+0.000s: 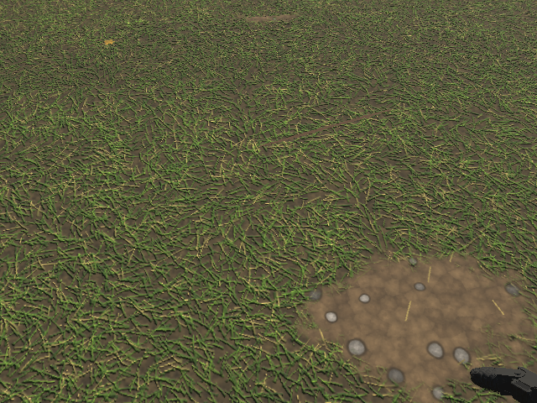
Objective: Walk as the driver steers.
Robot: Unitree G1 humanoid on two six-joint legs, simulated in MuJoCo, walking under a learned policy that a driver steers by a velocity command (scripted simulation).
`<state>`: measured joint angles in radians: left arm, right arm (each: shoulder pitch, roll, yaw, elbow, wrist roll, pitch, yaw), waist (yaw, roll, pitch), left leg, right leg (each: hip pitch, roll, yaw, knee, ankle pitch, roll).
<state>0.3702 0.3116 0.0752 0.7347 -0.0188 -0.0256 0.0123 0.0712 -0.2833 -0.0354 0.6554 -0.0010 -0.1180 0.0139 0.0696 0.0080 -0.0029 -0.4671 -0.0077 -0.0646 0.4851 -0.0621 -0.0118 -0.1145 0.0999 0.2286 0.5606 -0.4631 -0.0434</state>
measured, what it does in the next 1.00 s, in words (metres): walks ahead: right foot, then left foot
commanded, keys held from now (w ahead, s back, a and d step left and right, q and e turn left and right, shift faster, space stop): w+e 0.06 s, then w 0.26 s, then q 0.68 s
